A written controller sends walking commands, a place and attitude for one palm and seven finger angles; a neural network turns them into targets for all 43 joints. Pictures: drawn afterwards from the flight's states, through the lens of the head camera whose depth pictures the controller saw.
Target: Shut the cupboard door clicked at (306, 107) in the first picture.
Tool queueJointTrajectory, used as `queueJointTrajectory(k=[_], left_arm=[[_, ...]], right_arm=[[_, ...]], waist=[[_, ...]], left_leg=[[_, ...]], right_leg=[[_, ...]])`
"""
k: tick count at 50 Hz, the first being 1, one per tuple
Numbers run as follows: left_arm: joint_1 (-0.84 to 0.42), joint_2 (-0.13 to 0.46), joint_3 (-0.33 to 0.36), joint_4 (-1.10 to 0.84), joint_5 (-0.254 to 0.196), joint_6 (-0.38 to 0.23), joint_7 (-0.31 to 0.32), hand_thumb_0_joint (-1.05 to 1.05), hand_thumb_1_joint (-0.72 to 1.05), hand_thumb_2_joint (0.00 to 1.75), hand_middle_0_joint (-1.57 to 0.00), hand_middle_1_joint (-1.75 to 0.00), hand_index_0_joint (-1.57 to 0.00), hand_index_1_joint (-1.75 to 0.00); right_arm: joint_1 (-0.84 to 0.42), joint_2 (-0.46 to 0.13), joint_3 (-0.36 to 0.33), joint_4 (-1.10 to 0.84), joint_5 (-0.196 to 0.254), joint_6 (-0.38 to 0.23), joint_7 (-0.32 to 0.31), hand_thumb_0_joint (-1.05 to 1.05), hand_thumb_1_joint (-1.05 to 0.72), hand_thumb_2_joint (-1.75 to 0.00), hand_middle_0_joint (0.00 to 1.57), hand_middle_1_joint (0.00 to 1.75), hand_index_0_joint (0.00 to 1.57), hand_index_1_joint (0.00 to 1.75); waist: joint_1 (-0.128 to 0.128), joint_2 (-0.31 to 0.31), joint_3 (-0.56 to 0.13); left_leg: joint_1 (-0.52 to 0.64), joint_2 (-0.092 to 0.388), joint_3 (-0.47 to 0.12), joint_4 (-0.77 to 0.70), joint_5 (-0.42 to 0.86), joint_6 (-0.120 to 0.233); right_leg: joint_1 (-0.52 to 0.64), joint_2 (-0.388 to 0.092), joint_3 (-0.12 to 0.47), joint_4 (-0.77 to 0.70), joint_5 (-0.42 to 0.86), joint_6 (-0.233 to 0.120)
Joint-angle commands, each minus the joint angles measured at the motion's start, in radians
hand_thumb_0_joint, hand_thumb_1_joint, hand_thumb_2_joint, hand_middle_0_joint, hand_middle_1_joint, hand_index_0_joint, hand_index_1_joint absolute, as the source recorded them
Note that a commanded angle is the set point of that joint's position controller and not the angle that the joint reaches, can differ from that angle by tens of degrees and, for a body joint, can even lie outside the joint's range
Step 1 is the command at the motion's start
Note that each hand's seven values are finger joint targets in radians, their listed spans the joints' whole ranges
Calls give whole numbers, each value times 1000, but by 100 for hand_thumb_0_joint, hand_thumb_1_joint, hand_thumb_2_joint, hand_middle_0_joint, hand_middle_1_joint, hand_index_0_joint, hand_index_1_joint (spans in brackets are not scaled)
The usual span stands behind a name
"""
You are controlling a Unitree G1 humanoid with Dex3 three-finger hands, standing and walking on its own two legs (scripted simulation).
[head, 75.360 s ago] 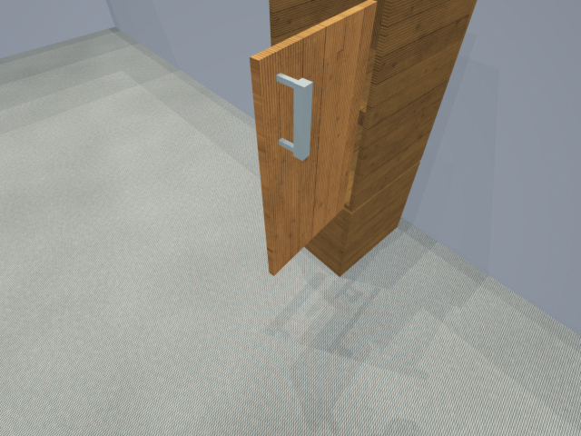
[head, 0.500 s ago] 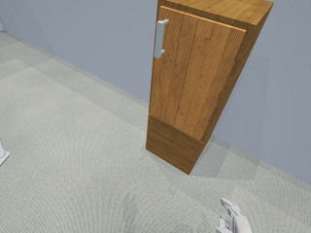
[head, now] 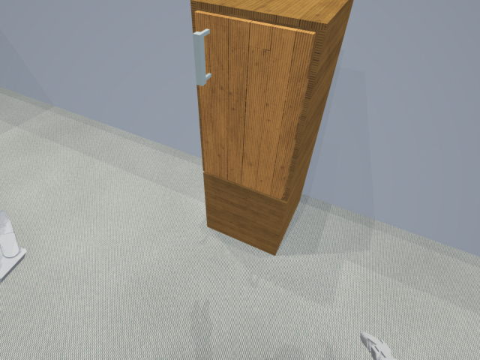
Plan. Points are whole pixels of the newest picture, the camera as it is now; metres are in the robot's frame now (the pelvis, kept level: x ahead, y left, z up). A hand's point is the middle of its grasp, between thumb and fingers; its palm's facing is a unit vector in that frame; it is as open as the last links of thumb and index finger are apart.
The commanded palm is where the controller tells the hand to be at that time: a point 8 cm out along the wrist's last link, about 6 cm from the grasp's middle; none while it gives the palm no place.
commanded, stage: stop stepping back and stand still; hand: left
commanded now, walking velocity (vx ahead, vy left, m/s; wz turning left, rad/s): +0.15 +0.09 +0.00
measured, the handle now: (203, 57) +0.87 +0.12 +0.14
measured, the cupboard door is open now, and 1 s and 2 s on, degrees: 0 0 0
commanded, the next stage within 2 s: let the arm hang, fingers relaxed in 0.22 s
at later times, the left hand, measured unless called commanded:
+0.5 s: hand (81, 344) +0.18 +0.27 -0.07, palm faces +0.02 -0.92 -0.39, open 7.4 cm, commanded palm none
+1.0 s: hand out of the picture -0.06 +0.26 -0.16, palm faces +0.03 -0.96 -0.28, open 7.3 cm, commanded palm none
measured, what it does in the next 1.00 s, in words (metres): steps on the spot: left foot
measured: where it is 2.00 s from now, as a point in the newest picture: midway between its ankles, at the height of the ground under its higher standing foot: outside the picture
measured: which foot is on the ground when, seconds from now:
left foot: up 0.00-0.22, down 0.24-1.00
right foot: down 0.00-1.00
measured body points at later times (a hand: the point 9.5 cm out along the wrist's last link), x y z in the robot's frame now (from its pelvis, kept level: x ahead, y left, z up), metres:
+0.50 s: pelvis +0.00 +0.04 -0.01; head +0.00 +0.02 +0.44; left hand +0.18 +0.32 -0.04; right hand +0.18 -0.21 -0.10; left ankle +0.04 +0.14 -0.73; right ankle -0.02 -0.08 -0.73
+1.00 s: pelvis -0.02 +0.04 +0.01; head -0.02 +0.04 +0.46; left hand -0.06 +0.31 -0.14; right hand -0.01 -0.20 -0.15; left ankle +0.04 +0.14 -0.73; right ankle -0.02 -0.08 -0.73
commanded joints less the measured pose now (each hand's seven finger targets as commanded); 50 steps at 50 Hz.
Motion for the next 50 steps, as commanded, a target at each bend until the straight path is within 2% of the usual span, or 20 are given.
queueJointTrajectory(k=[1,2,4,8,10,12,14,15,16,17,18,20,23,25,26,30,35,41,46,50], left_arm=[[-36,169,110,-170,-10,-75,29,0,90,90,-20,-30,-20,-30],[-87,187,117,-184,-4,-82,33,0,90,90,-20,-30,-20,-30],[-130,161,84,-144,7,-92,35,0,90,90,-20,-30,-20,-30],[-190,159,60,-110,12,-90,37,0,90,90,-20,-30,-20,-30],[-174,150,56,-125,6,-89,34,0,90,90,-20,-30,-20,-30],[-134,161,75,-144,0,-93,28,0,90,90,-20,-30,-20,-30],[-100,161,82,-149,-5,-95,20,0,90,90,-20,-30,-20,-30],[-90,164,93,-162,-3,-92,15,0,90,90,-20,-30,-20,-30],[-113,-7,-330,566,89,83,-133,0,90,90,-20,-30,-20,-30],[-106,-47,-327,589,69,162,-155,0,90,90,-20,-30,-20,-30],[-98,-68,-336,577,59,185,-158,0,90,90,-20,-30,-20,-30],[-174,-74,-350,672,59,183,-164,0,90,90,-20,-30,-20,-30],[-221,-15,-360,843,57,170,-173,0,90,90,-20,-30,-20,-30],[-256,9,-364,967,60,158,-171,0,90,90,-20,-30,-20,-30],[-277,-2,-374,1023,57,157,-168,0,90,90,-20,-30,-20,-30],[-278,-45,-402,1201,48,167,-158,0,90,90,-20,-30,-20,-30],[-227,-77,-400,1385,44,173,-154,0,90,90,-20,-30,-20,-30],[-201,-90,-404,1519,47,172,-157,0,90,90,-20,-30,-20,-30],[-191,-88,-403,1568,48,165,-153,0,90,90,-20,-30,-20,-30],[-201,-84,-403,1583,46,163,-150,0,90,90,-20,-30,-20,-30]], right_arm=[[-114,-135,-52,-144,6,-42,7,0,-90,-90,20,30,20,30],[-124,-141,-50,-138,5,-46,7,0,-90,-90,20,30,20,30],[-130,-122,-36,-130,-2,-48,-2,0,-90,-90,20,30,20,30],[-143,-117,-38,-119,-2,-67,-18,0,-90,-90,20,30,20,30],[-140,-125,-44,-126,6,-70,-15,0,-90,-90,20,30,20,30],[-147,-139,-55,-140,18,-68,-16,0,-90,-90,20,30,20,30],[-142,-143,-57,-154,31,-60,-11,0,-90,-90,20,30,20,30],[-143,-132,-46,-154,24,-54,-10,0,-90,-90,20,30,20,30],[-209,-330,-85,29,5,-90,81,0,-90,-90,20,30,20,30],[-157,-289,-92,24,11,-38,79,0,-90,-90,20,30,20,30],[-144,-279,-81,2,12,-17,74,0,-90,-90,20,30,20,30],[-149,-272,-61,19,-4,11,77,0,-90,-90,20,30,20,30],[-181,-261,-41,31,-11,30,79,0,-90,-90,20,30,20,30],[-176,-253,-42,63,-16,41,79,0,-90,-90,20,30,20,30],[-170,-243,-39,87,-17,49,78,0,-90,-90,20,30,20,30],[-155,-190,-20,167,-18,71,75,0,-90,-90,20,30,20,30],[-112,-163,-22,265,-13,85,60,0,-90,-90,20,30,20,30],[-48,-186,-42,343,-9,91,52,0,-90,-90,20,30,20,30],[-12,-185,-49,387,-6,88,51,0,-90,-90,20,30,20,30],[-4,-176,-47,413,-7,88,52,0,-90,-90,20,30,20,30]], waist=[[34,-126,18],[35,-72,14],[32,-42,39],[47,-64,62],[49,-33,49],[55,15,-1],[54,-5,-53],[46,64,-61],[21,96,24],[45,88,-33],[50,117,-21],[59,77,-2],[72,-81,-11],[53,-168,-62],[42,-172,-57],[39,95,-48],[46,239,21],[44,98,120],[44,1,122],[41,-16,135]], left_leg=[[-232,6,-62,329,-66,-17],[-224,21,-68,300,-69,-16],[-128,27,-29,178,-16,-8],[103,-18,48,-45,62,12],[182,-6,23,-155,99,25],[253,55,-26,-174,271,38],[256,83,-39,-152,386,38],[247,81,-43,-158,415,38],[158,91,-52,-56,709,38],[193,100,-44,-81,786,32],[188,127,-54,-95,736,35],[84,181,-153,-177,527,82],[78,128,-143,-183,346,65],[162,76,-98,-122,359,36],[200,63,-92,-117,334,28],[234,67,-92,-192,290,23],[203,78,-110,-279,113,21],[168,95,-155,-369,-88,28],[194,95,-145,-365,-61,36],[212,93,-129,-355,-22,35]], right_leg=[[64,-362,468,-302,-134,-160],[68,-360,446,-270,-62,-158],[23,-309,310,-232,71,-118],[-77,-255,236,-213,44,-54],[-72,-218,211,-167,102,-10],[-47,-153,169,-95,259,44],[9,-123,155,-72,349,70],[15,-111,126,-51,369,64],[-46,-152,32,94,529,68],[-28,-128,66,80,411,66],[-45,-115,46,85,258,65],[-51,-85,25,123,-24,65],[12,-116,66,-9,78,47],[2,-157,126,-45,208,27],[-31,-172,141,-66,209,18],[2,-148,127,-106,135,34],[34,-129,98,-172,64,25],[2,-118,84,-207,-6,21],[-18,-129,96,-225,-33,20],[-43,-134,103,-231,-44,19]])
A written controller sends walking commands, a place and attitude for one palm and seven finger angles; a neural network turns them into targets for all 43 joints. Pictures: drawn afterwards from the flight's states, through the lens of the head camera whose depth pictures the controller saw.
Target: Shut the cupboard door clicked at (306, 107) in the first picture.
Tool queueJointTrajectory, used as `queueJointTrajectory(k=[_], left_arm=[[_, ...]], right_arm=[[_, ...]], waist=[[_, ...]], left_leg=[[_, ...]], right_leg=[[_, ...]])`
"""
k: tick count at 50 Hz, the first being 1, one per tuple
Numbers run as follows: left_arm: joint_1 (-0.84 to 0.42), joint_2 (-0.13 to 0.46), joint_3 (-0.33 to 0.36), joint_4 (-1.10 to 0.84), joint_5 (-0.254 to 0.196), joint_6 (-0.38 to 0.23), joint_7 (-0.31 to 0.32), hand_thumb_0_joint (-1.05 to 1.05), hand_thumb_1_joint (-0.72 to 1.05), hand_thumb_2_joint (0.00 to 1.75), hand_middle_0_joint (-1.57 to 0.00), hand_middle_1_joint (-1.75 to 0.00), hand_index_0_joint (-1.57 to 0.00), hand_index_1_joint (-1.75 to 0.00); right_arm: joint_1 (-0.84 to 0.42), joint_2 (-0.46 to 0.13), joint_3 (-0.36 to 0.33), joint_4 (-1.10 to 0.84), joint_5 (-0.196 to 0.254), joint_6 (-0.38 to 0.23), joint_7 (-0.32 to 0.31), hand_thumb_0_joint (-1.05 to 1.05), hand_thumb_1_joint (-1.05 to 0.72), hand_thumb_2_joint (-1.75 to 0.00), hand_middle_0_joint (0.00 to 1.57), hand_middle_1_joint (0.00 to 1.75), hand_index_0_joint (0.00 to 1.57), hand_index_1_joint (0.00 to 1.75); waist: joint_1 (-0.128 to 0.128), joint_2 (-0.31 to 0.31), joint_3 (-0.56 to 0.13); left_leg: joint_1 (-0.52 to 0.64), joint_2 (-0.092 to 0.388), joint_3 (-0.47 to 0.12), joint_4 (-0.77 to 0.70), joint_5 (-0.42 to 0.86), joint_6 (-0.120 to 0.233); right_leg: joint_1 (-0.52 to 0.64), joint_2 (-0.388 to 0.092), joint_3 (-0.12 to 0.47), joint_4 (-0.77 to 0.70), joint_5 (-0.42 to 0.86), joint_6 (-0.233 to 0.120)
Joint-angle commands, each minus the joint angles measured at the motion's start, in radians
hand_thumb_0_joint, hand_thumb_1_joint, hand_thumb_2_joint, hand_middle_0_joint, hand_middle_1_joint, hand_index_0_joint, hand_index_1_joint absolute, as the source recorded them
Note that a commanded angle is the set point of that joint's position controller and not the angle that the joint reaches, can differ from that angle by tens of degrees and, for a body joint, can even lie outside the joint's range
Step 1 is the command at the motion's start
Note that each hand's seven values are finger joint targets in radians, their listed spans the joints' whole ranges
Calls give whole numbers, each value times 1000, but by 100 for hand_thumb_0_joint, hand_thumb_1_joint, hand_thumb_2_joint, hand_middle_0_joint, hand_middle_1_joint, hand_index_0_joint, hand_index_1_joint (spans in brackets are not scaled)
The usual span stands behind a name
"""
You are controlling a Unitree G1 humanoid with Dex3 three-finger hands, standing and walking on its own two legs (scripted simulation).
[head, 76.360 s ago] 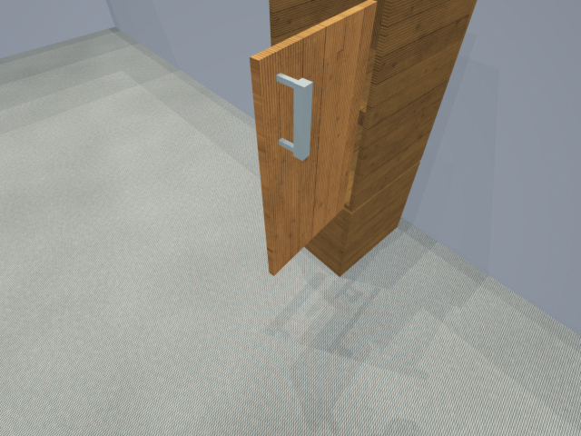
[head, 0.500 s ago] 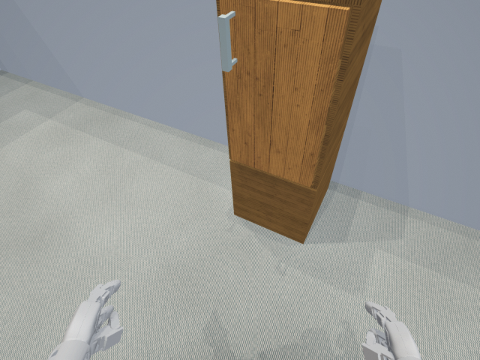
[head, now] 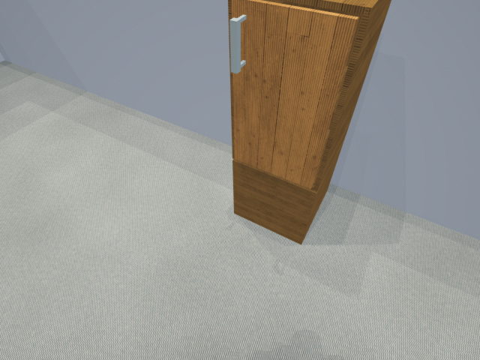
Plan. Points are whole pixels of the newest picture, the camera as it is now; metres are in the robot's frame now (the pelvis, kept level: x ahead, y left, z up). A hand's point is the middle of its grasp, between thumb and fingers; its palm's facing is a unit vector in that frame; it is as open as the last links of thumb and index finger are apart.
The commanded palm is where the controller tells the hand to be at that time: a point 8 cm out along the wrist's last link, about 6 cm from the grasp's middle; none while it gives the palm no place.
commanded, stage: let the arm hang, fingers relaxed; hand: left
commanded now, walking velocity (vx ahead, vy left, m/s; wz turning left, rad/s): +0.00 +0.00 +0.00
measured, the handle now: (239, 44) +0.88 +0.06 +0.14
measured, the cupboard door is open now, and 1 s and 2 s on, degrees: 0 0 0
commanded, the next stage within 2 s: look to check the result in 0.42 s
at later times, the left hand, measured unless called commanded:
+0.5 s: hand out of the picture +0.04 +0.17 -0.17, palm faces -0.01 -0.98 -0.20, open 7.4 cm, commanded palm none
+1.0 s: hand out of the picture +0.01 +0.15 -0.17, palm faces +0.02 -0.98 -0.20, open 7.4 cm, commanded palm none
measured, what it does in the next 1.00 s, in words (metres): stands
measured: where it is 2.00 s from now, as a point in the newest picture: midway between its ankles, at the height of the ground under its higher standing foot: outside the picture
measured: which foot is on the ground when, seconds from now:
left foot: down 0.00-1.00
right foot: down 0.00-1.00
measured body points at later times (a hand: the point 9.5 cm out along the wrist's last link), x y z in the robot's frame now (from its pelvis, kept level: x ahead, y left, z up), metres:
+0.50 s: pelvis +0.01 -0.02 +0.00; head +0.01 -0.01 +0.45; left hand +0.04 +0.22 -0.16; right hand +0.01 -0.26 -0.15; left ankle +0.06 +0.10 -0.74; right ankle +0.00 -0.12 -0.74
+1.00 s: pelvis +0.03 -0.03 +0.00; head +0.03 -0.03 +0.45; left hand +0.01 +0.20 -0.16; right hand +0.04 -0.25 -0.16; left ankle +0.06 +0.10 -0.74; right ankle +0.00 -0.12 -0.74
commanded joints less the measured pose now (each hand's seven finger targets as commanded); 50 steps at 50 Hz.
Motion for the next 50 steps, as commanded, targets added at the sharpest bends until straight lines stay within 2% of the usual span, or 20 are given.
queueJointTrajectory(k=[1,6,11,12,14,17,29,37,42,50], left_arm=[[-2,107,12,-30,-6,-27,12,0,90,90,-20,-30,-20,-30],[-18,107,13,-27,-5,-26,14,0,90,90,-20,-30,-20,-30],[-32,105,15,-30,-6,-29,14,0,90,90,-20,-30,-20,-30],[-32,118,17,-34,-6,-32,14,0,90,90,-20,-30,-20,-30],[-46,104,16,-33,-8,-32,15,0,90,90,-20,-30,-20,-30],[-47,109,18,-33,-8,-38,16,0,90,90,-20,-30,-20,-30],[-54,65,9,-17,-11,-34,19,0,90,90,-20,-30,-20,-30],[-30,57,7,-10,-11,-40,23,0,90,90,-20,-30,-20,-30],[-11,47,2,-2,-12,-39,26,0,90,90,-20,-30,-20,-30],[10,20,-3,8,-14,-37,28,0,90,90,-20,-30,-20,-30]], right_arm=[[8,-154,-29,-38,2,-20,-6,0,-90,-90,20,30,20,30],[11,-136,-26,-20,-1,-18,-4,0,-90,-90,20,30,20,30],[7,-121,-23,-15,-2,-21,-3,0,-90,-90,20,30,20,30],[3,-132,-25,-17,1,-23,-4,0,-90,-90,20,30,20,30],[6,-118,-21,-14,-1,-27,-5,0,-90,-90,20,30,20,30],[-6,-125,-20,-15,3,-32,-6,0,-90,-90,20,30,20,30],[4,-89,-9,0,0,-25,-11,0,-90,-90,20,30,20,30],[5,-92,-8,2,5,-28,-15,0,-90,-90,20,30,20,30],[9,-76,-4,9,6,-23,-15,0,-90,-90,20,30,20,30],[21,-54,2,20,2,-22,-17,0,-90,-90,20,30,20,30]], waist=[[-6,-67,61],[-7,-50,103],[-6,-29,78],[-5,-17,70],[-7,7,56],[-3,-9,38],[-10,4,41],[-8,-32,12],[-9,-41,38],[-9,-16,56]], left_leg=[[34,112,-155,-124,-219,2],[18,103,-141,-119,-212,-2],[27,98,-133,-111,-172,-7],[39,99,-127,-104,-145,-8],[31,101,-133,-110,-131,-9],[56,106,-123,-92,-41,-9],[68,107,-113,-86,-21,-19],[111,116,-106,-68,75,-15],[107,113,-100,-68,57,-16],[99,108,-97,-69,51,-20]], right_leg=[[-127,-75,100,-122,-128,-51],[-154,-78,113,-136,-163,-50],[-135,-82,118,-134,-131,-51],[-132,-81,118,-132,-108,-52],[-105,-80,116,-124,-73,-51],[-84,-84,111,-124,-2,-50],[-63,-83,106,-140,14,-45],[-43,-81,98,-132,107,-40],[-55,-82,98,-142,95,-39],[-48,-81,100,-145,96,-39]])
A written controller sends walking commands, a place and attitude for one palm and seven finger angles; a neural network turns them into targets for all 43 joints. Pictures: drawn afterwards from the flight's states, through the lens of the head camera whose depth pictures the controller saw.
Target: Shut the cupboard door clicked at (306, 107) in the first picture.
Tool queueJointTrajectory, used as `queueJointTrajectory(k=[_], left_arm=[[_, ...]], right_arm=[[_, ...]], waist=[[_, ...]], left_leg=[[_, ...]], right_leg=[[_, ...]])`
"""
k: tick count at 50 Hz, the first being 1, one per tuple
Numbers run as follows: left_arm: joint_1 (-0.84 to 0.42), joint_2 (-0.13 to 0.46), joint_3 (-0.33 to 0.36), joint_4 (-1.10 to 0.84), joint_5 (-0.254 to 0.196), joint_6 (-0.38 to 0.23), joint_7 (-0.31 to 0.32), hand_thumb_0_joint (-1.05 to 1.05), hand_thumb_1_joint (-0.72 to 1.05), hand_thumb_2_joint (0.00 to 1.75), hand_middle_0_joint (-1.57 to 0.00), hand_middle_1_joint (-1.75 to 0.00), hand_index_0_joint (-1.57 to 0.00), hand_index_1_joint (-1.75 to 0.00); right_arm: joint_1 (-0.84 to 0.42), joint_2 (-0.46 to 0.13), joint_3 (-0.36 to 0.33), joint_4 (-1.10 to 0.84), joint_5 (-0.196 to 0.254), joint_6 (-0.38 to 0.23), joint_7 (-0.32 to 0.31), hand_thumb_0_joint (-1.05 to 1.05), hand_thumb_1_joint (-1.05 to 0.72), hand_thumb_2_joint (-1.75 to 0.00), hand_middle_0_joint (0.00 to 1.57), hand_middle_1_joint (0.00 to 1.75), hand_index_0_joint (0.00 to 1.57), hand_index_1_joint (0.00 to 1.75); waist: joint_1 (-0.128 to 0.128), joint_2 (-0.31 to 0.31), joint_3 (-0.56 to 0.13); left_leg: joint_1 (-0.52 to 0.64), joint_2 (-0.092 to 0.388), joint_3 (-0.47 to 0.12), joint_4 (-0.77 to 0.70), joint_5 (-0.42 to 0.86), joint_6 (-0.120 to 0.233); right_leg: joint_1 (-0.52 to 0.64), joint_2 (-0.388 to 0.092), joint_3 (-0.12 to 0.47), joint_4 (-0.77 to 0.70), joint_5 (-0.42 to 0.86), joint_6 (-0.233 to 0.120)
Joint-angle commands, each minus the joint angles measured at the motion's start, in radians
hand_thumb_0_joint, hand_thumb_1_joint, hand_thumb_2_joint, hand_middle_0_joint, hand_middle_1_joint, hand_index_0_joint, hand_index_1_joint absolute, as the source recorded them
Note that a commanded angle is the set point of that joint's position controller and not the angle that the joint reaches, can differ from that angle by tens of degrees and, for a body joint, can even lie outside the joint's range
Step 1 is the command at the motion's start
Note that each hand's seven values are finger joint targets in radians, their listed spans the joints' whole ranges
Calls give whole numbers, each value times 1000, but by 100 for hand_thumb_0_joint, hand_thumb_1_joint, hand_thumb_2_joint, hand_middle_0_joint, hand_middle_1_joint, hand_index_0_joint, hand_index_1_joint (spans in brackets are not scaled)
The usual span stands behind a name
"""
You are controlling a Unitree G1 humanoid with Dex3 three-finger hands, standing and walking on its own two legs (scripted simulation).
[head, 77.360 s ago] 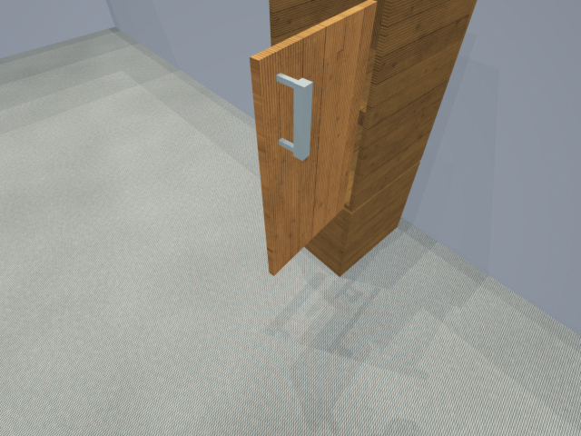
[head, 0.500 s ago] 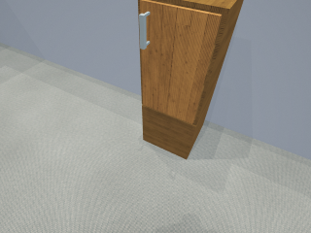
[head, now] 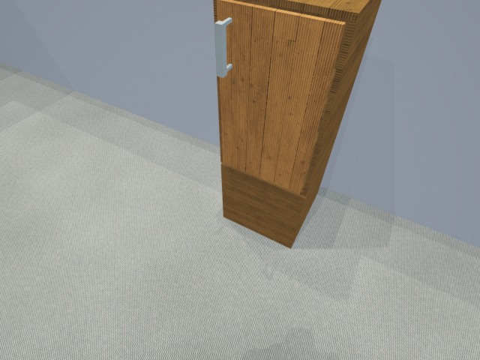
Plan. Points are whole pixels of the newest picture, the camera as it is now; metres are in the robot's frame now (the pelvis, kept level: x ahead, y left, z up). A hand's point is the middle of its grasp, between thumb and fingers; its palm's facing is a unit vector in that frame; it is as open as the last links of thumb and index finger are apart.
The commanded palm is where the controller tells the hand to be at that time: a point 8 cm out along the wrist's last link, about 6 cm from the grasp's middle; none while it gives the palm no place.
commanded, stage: stand and wait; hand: left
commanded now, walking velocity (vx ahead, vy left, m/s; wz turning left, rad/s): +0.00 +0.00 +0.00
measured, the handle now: (225, 48) +0.85 +0.09 +0.13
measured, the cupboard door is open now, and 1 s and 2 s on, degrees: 0 0 0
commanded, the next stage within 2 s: none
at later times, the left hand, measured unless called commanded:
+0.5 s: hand out of the picture -0.02 +0.16 -0.18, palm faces +0.03 -0.98 -0.18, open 7.4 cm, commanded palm none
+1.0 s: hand out of the picture -0.02 +0.15 -0.18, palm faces +0.04 -0.98 -0.17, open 7.4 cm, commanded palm none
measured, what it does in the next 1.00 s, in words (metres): stands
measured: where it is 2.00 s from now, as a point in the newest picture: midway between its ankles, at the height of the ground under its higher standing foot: outside the picture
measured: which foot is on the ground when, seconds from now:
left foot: down 0.00-1.00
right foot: down 0.00-1.00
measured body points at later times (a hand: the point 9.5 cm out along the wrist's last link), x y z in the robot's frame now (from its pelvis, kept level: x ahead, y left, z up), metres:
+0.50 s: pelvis +0.01 -0.01 +0.00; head +0.01 -0.01 +0.45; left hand -0.02 +0.21 -0.16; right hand +0.00 -0.22 -0.16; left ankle +0.03 +0.12 -0.75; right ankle -0.03 -0.10 -0.75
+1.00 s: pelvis +0.01 -0.01 +0.00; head +0.02 -0.01 +0.45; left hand -0.02 +0.20 -0.16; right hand +0.00 -0.22 -0.16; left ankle +0.03 +0.12 -0.75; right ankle -0.03 -0.10 -0.75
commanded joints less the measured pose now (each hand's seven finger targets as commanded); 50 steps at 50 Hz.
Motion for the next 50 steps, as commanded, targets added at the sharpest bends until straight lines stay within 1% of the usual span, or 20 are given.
queueJointTrajectory(k=[1,2,4,7,9,12,13,16,17,19,21,23,26,30,32,35,37,44,47,50], left_arm=[[72,101,13,-13,-5,-13,11,0,90,90,-20,-30,-20,-30],[79,109,14,-14,-5,-15,11,0,90,90,-20,-30,-20,-30],[78,95,12,-11,-6,-14,12,0,90,90,-20,-30,-20,-30],[89,97,13,-13,-6,-15,12,0,90,90,-20,-30,-20,-30],[90,87,12,-11,-6,-15,13,0,90,90,-20,-30,-20,-30],[99,89,14,-13,-7,-16,14,0,90,90,-20,-30,-20,-30],[95,82,13,-12,-7,-15,14,0,90,90,-20,-30,-20,-30],[99,75,12,-10,-7,-13,14,0,90,90,-20,-30,-20,-30],[105,81,14,-13,-7,-15,14,0,90,90,-20,-30,-20,-30],[104,75,14,-11,-7,-14,15,0,90,90,-20,-30,-20,-30],[105,71,13,-10,-8,-15,15,0,90,90,-20,-30,-20,-30],[103,68,13,-10,-7,-13,16,0,90,90,-20,-30,-20,-30],[111,68,14,-11,-8,-14,16,0,90,90,-20,-30,-20,-30],[115,66,14,-11,-8,-15,17,0,90,90,-20,-30,-20,-30],[118,70,16,-12,-7,-16,17,0,90,90,-20,-30,-20,-30],[119,62,14,-9,-7,-13,17,0,90,90,-20,-30,-20,-30],[124,69,14,-11,-7,-14,17,0,90,90,-20,-30,-20,-30],[121,62,14,-12,-7,-15,17,0,90,90,-20,-30,-20,-30],[127,69,17,-14,-7,-17,16,0,90,90,-20,-30,-20,-30],[121,60,15,-11,-7,-16,17,0,90,90,-20,-30,-20,-30]], right_arm=[[60,-100,-13,-26,2,-8,-4,0,-90,-90,20,30,20,30],[60,-108,-13,-28,5,-7,-4,0,-90,-90,20,30,20,30],[67,-97,-10,-24,2,-7,-4,0,-90,-90,20,30,20,30],[68,-99,-12,-25,4,-7,-5,0,-90,-90,20,30,20,30],[77,-84,-11,-22,2,-7,-6,0,-90,-90,20,30,20,30],[78,-91,-12,-23,4,-8,-7,0,-90,-90,20,30,20,30],[86,-83,-12,-21,2,-8,-8,0,-90,-90,20,30,20,30],[89,-80,-10,-19,2,-6,-9,0,-90,-90,20,30,20,30],[91,-84,-11,-23,5,-7,-9,0,-90,-90,20,30,20,30],[95,-75,-11,-20,2,-8,-9,0,-90,-90,20,30,20,30],[101,-75,-11,-17,2,-8,-10,0,-90,-90,20,30,20,30],[101,-75,-11,-17,3,-7,-10,0,-90,-90,20,30,20,30],[105,-70,-10,-16,3,-8,-11,0,-90,-90,20,30,20,30],[108,-71,-11,-16,2,-8,-12,0,-90,-90,20,30,20,30],[105,-72,-11,-18,5,-7,-11,0,-90,-90,20,30,20,30],[107,-66,-10,-15,2,-6,-11,0,-90,-90,20,30,20,30],[103,-69,-10,-18,5,-4,-11,0,-90,-90,20,30,20,30],[106,-65,-10,-17,2,-5,-12,0,-90,-90,20,30,20,30],[101,-71,-11,-21,5,-7,-12,0,-90,-90,20,30,20,30],[107,-68,-10,-18,2,-6,-13,0,-90,-90,20,30,20,30]], waist=[[-1,9,59],[2,0,59],[-1,5,53],[2,4,58],[0,6,53],[3,2,52],[-1,7,47],[1,20,72],[2,6,63],[1,14,51],[1,-7,58],[0,-2,68],[2,6,64],[1,-7,51],[4,-11,65],[2,7,75],[4,-9,85],[0,12,71],[5,-10,66],[0,-1,70]], left_leg=[[46,77,-87,-50,78,21],[51,78,-87,-46,85,22],[48,75,-88,-45,80,21],[50,76,-86,-40,84,21],[46,75,-85,-38,89,20],[51,75,-85,-32,101,21],[48,75,-85,-32,98,21],[38,73,-84,-38,79,19],[45,75,-85,-33,92,21],[49,75,-83,-32,103,21],[46,76,-84,-35,94,21],[42,76,-85,-35,89,22],[42,76,-82,-31,106,22],[52,76,-81,-27,112,22],[51,77,-80,-28,112,23],[44,74,-81,-33,93,21],[46,75,-80,-30,85,21],[46,74,-80,-28,90,20],[53,76,-80,-24,106,22],[46,75,-79,-25,99,20]], right_leg=[[-107,-116,102,-98,113,-8],[-110,-114,101,-101,116,-9],[-101,-116,101,-98,113,-9],[-108,-113,102,-102,115,-10],[-96,-117,99,-99,130,-10],[-97,-115,96,-98,144,-11],[-89,-117,95,-96,141,-11],[-101,-114,98,-100,118,-11],[-100,-110,99,-100,128,-12],[-88,-114,99,-93,148,-12],[-92,-113,95,-94,140,-12],[-100,-111,96,-95,120,-12],[-89,-112,95,-91,149,-12],[-82,-114,94,-88,170,-12],[-94,-111,93,-91,167,-11],[-97,-112,98,-95,139,-12],[-110,-110,97,-102,128,-11],[-96,-112,101,-98,141,-12],[-95,-113,95,-96,167,-10],[-90,-112,96,-95,164,-11]])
